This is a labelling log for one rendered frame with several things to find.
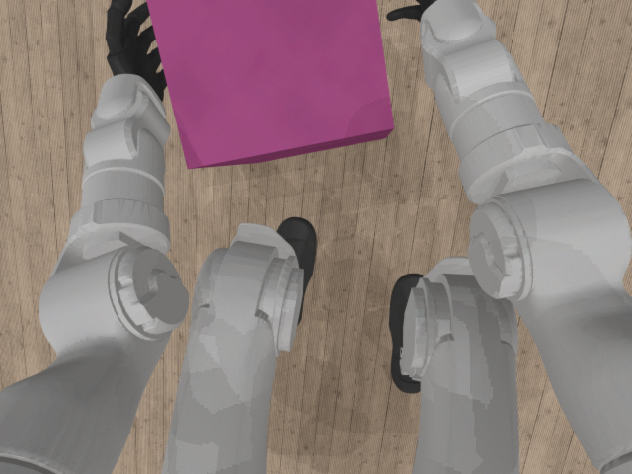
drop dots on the robot left upper arm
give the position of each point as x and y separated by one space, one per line
109 320

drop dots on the robot right hand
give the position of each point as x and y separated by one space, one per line
411 12

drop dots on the right robot forearm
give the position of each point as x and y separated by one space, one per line
502 140

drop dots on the robot left hand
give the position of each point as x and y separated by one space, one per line
128 51

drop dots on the left robot foot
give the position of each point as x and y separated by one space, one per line
301 235

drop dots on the carton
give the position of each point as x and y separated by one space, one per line
252 81

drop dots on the robot right upper arm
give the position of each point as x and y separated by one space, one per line
559 254

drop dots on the left robot forearm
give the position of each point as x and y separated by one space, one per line
123 180

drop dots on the right robot shin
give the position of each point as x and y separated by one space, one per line
506 314

